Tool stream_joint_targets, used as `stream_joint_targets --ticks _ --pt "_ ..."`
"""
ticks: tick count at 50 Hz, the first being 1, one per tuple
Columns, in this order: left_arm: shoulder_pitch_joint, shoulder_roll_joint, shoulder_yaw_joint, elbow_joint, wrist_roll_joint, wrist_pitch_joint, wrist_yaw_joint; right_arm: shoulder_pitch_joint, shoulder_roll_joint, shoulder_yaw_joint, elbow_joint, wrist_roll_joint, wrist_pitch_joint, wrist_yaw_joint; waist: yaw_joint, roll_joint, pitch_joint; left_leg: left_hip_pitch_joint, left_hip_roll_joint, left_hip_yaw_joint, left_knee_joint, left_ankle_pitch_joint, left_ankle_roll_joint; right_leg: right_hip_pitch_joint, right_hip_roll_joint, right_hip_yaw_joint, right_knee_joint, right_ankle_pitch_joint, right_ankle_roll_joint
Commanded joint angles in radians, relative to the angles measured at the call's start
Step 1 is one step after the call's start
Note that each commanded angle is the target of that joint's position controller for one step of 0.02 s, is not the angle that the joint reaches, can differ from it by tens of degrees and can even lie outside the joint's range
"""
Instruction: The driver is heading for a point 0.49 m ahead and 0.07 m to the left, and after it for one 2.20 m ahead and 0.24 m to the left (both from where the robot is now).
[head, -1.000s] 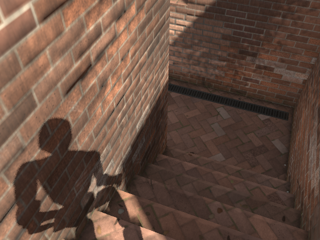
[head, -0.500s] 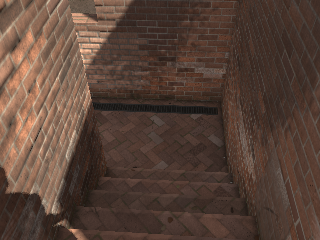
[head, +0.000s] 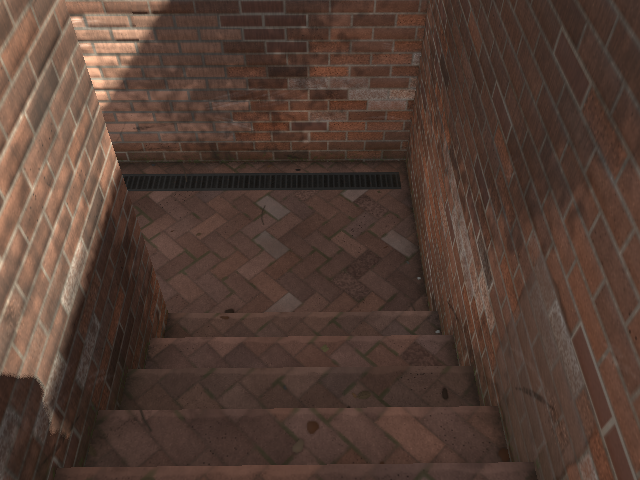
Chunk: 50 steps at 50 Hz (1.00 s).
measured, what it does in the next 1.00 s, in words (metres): steps on the spot, turning left: right foot, then left foot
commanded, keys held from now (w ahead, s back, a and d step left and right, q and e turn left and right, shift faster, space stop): q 0.74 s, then e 0.24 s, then w+e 0.02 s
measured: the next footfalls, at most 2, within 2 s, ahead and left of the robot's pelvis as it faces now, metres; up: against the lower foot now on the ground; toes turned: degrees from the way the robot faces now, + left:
right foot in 0.06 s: +0.05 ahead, -0.15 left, +0.00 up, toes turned +5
left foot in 0.66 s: +0.06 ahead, +0.08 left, +0.00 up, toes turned +29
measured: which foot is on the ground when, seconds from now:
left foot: down 0.00-0.18, up 0.20-0.64, down 0.66-1.00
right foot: up 0.00-0.04, down 0.06-0.68, up 0.70-1.00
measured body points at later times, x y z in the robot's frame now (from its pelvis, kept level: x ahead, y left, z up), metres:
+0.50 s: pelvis +0.02 -0.07 +0.01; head +0.04 -0.07 +0.46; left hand +0.00 +0.20 -0.11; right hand +0.20 -0.25 -0.11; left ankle +0.06 +0.05 -0.61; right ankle +0.01 -0.16 -0.71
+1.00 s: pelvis +0.04 -0.04 -0.01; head +0.05 -0.03 +0.44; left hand -0.04 +0.19 -0.15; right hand +0.23 -0.19 -0.14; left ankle +0.02 +0.06 -0.71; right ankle +0.05 -0.19 -0.66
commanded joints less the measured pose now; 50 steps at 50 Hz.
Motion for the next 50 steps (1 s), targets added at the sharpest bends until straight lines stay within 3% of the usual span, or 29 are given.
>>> stream_joint_targets --ticks 1,3,6,8,9,10,11,12,13,14,15,17,21,25,27,30,31,33,34,35,36,37,40,42,44,45,46,47,50 --pt "0.300 0.089 0.040 0.015 0.012 -0.012 0.033 -0.156 -0.237 -0.051 -0.144 -0.010 -0.031 0.001 0.162 0.115 -0.043 -0.272 0.268 -0.305 -0.107 0.637 0.231 0.458 0.071 -0.075 0.061 0.022 -0.004" --pt "-0.075 0.095 0.038 -0.152 -0.038 -0.001 0.086 0.001 -0.230 -0.085 -0.134 0.042 -0.008 -0.022 -0.030 0.095 -0.053 0.235 0.368 -0.539 -0.151 0.560 0.321 0.089 0.103 -0.014 -0.464 -0.440 0.009" --pt "-0.153 0.101 0.036 -0.128 -0.047 0.015 0.129 0.174 -0.190 -0.093 -0.112 0.031 0.027 -0.054 -0.117 0.145 -0.112 0.344 0.356 -0.674 -0.196 0.327 0.298 0.159 0.148 -0.017 -0.491 -0.174 -0.071" --pt "-0.043 0.145 0.058 -0.110 -0.052 -0.007 0.131 0.016 -0.197 -0.098 -0.174 0.004 0.020 -0.051 0.009 0.074 -0.074 -0.036 0.257 -0.504 -0.221 0.291 0.217 0.553 0.149 -0.032 -0.566 -0.065 -0.184" --pt "0.172 0.180 0.086 -0.066 -0.024 -0.024 0.142 -0.141 -0.153 -0.089 -0.252 -0.006 0.016 -0.042 0.139 -0.024 -0.103 -0.349 0.134 -0.352 -0.109 0.104 0.127 0.901 0.051 0.108 -0.624 0.178 -0.298" --pt "0.356 0.237 0.123 -0.017 0.013 -0.034 0.145 -0.216 -0.058 -0.072 -0.325 0.011 0.008 -0.039 0.210 -0.219 -0.157 -0.619 -0.040 -0.149 0.149 -0.233 -0.014 1.203 -0.227 0.431 -0.733 0.490 -0.538" --pt "0.404 0.221 0.131 -0.007 0.059 -0.037 0.141 -0.251 -0.073 -0.081 -0.334 0.033 0.008 -0.058 0.243 -0.060 -0.012 -0.851 -0.021 -0.182 0.269 -0.381 -0.066 1.218 -0.359 0.541 -0.766 0.622 -0.584" --pt "0.370 0.186 0.127 -0.005 0.061 -0.026 0.129 -0.215 -0.069 -0.079 -0.310 0.033 0.018 -0.081 0.196 -0.001 0.027 -0.867 0.028 -0.178 0.363 -0.299 -0.104 1.108 -0.355 0.455 -0.764 0.643 -0.539" --pt "0.261 0.141 0.119 -0.037 0.013 -0.014 0.113 -0.146 -0.103 -0.083 -0.272 0.015 0.035 -0.087 0.134 -0.064 0.010 -0.806 0.056 -0.119 0.471 -0.196 -0.126 0.962 -0.287 0.321 -0.773 0.574 -0.488" --pt "0.134 0.099 0.111 -0.079 -0.033 -0.012 0.098 -0.091 -0.122 -0.086 -0.240 -0.018 0.049 -0.074 0.086 -0.077 -0.013 -0.714 0.054 -0.053 0.584 -0.090 -0.136 0.802 -0.208 0.203 -0.773 0.532 -0.445" --pt "-0.015 0.063 0.095 -0.111 -0.019 -0.024 0.095 0.014 -0.065 -0.051 -0.212 -0.077 0.066 -0.026 -0.008 -0.087 -0.052 -0.469 0.076 0.026 0.860 0.022 -0.131 0.539 -0.124 0.049 -0.750 0.566 -0.369" --pt "-0.167 0.144 0.112 -0.144 0.002 -0.036 0.092 0.046 -0.095 -0.060 -0.203 -0.047 0.068 0.030 -0.055 -0.023 -0.012 -0.352 0.055 0.072 1.077 0.148 -0.129 0.263 -0.081 -0.049 -0.793 0.389 -0.371" --pt "-0.004 0.130 0.094 -0.038 -0.011 -0.077 0.140 -0.091 -0.100 -0.051 -0.238 -0.028 0.078 0.055 0.065 -0.047 0.012 -0.465 0.179 0.056 0.610 0.332 -0.118 0.468 -0.107 -0.038 -0.829 -0.128 -0.343" --pt "0.015 0.176 0.105 0.010 0.028 -0.085 0.136 -0.112 -0.087 -0.051 -0.283 -0.050 0.069 0.037 0.055 -0.065 -0.011 -0.448 0.206 0.031 0.606 0.254 -0.082 0.562 -0.258 0.042 -0.711 0.173 -0.415" --pt "0.064 0.209 0.130 0.024 -0.021 -0.077 0.148 -0.256 -0.090 -0.052 -0.330 -0.039 0.072 0.027 0.145 -0.017 0.017 -0.502 0.210 0.130 0.264 0.091 -0.091 0.682 -0.241 0.029 -0.714 0.130 -0.414" --pt "0.024 0.232 0.161 0.008 0.042 -0.080 0.154 -0.173 -0.041 -0.049 -0.306 -0.035 0.075 0.009 0.110 -0.085 0.011 -0.277 0.193 0.099 0.317 0.109 -0.060 0.587 -0.324 0.099 -0.752 0.052 -0.409" --pt "0.022 0.223 0.168 0.002 -0.006 -0.074 0.156 -0.192 -0.080 -0.068 -0.306 -0.018 0.065 0.005 0.127 -0.048 0.027 -0.267 0.151 0.151 0.157 -0.058 -0.052 0.612 -0.304 0.071 -0.792 -0.008 -0.409" --pt "-0.036 0.240 0.179 0.005 -0.015 -0.065 0.156 -0.140 -0.084 -0.092 -0.283 0.006 0.041 -0.008 0.077 -0.024 0.016 0.004 0.088 0.197 -0.024 0.105 0.006 0.524 -0.253 -0.019 -0.698 -0.116 -0.341" --pt "-0.051 0.198 0.167 -0.011 -0.002 -0.063 0.147 -0.038 -0.129 -0.125 -0.242 0.006 0.022 -0.022 0.025 0.065 -0.051 0.276 0.061 0.167 -0.104 0.347 0.066 0.386 -0.142 -0.164 -0.464 -0.151 -0.261" --pt "-0.036 0.075 0.135 -0.089 0.040 -0.075 0.145 0.129 -0.253 -0.159 -0.224 0.005 0.013 -0.044 -0.020 0.360 -0.271 0.738 0.382 -0.281 -0.153 0.819 0.351 0.065 0.043 -0.279 -0.042 -0.652 -0.099" --pt "-0.168 0.087 0.125 -0.175 -0.015 -0.075 0.142 0.303 -0.276 -0.159 -0.217 -0.057 0.009 0.005 -0.135 0.167 -0.322 0.853 0.527 -0.612 -0.272 0.679 0.419 -0.163 0.166 0.021 -0.022 -0.761 -0.071" --pt "-0.267 0.087 0.116 -0.189 -0.070 -0.075 0.150 0.320 -0.243 -0.160 -0.169 -0.069 -0.004 0.030 -0.183 0.072 -0.061 0.707 0.530 -0.598 -0.278 0.595 0.358 -0.289 0.148 0.123 0.000 -0.676 -0.052" --pt "0.111 0.135 0.128 -0.002 -0.012 -0.060 0.117 -0.002 -0.112 -0.120 -0.176 0.049 0.025 0.060 0.094 0.035 -0.026 0.088 0.412 -0.242 -0.243 0.473 0.227 0.083 0.029 0.072 0.084 -0.416 -0.067" --pt "0.320 0.042 0.093 0.141 -0.012 -0.029 0.010 -0.216 -0.064 -0.072 -0.185 0.033 0.026 0.064 0.194 0.055 0.032 -0.281 0.275 -0.105 -0.252 0.289 0.107 0.356 0.056 0.033 0.190 -0.157 -0.037" --pt "0.259 0.041 0.085 0.123 -0.055 -0.021 -0.048 -0.340 -0.102 -0.051 -0.196 0.036 0.018 0.045 0.174 0.059 0.024 -0.396 0.276 -0.040 -0.255 0.191 0.072 0.462 0.083 0.006 0.246 -0.065 -0.004" --pt "0.125 0.067 0.090 0.061 -0.091 0.023 0.038 -0.260 -0.145 -0.079 -0.207 0.067 0.057 -0.024 0.124 0.062 -0.115 -0.097 0.358 -0.041 -0.196 0.424 0.101 0.444 0.147 -0.038 0.098 -0.141 -0.051" --pt "0.046 0.081 0.082 0.042 -0.071 0.041 0.078 -0.199 -0.132 -0.065 -0.188 0.071 0.076 -0.052 0.061 0.072 -0.105 -0.014 0.364 -0.040 -0.140 0.586 0.114 0.420 0.124 -0.026 0.037 -0.167 -0.071" --pt "0.153 0.065 0.080 0.072 -0.035 -0.006 0.013 -0.155 -0.124 -0.035 -0.119 -0.008 0.018 0.029 0.087 0.159 0.051 -0.150 0.393 -0.109 -0.141 0.453 0.101 0.403 0.040 0.055 0.115 -0.135 0.012" --pt "0.156 0.119 0.110 0.056 -0.024 -0.035 0.040 -0.144 -0.228 -0.074 -0.105 0.035 0.002 0.070 0.051 0.189 -0.018 0.002 0.417 -0.160 -0.106 0.422 0.114 0.408 0.088 -0.034 -0.161 -0.263 0.040"
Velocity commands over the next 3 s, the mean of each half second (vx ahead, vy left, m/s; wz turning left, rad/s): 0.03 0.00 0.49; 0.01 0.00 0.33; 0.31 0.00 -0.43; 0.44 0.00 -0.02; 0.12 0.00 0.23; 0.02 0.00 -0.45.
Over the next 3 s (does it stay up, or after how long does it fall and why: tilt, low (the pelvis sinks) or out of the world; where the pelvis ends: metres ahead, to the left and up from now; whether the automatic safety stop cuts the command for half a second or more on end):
stays up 0.54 0.02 -0.36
